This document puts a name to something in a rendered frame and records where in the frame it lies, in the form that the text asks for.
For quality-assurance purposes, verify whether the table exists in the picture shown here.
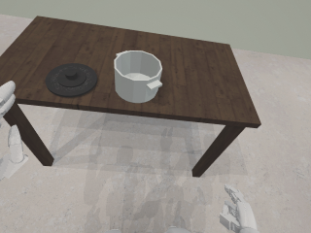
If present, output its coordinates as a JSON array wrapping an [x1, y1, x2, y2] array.
[[0, 16, 261, 178]]

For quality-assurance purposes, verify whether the robot right hand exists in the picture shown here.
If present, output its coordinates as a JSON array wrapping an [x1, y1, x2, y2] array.
[[220, 183, 258, 233]]

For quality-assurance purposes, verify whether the knob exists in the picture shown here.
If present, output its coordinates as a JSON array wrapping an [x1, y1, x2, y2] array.
[[64, 69, 77, 80]]

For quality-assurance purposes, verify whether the robot left hand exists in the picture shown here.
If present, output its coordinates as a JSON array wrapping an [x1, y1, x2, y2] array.
[[0, 81, 28, 181]]

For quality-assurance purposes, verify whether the lid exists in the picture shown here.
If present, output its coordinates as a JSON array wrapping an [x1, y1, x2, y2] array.
[[45, 63, 97, 97]]

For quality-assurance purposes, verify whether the pot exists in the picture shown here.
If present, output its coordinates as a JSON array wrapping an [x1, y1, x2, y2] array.
[[114, 50, 162, 103]]

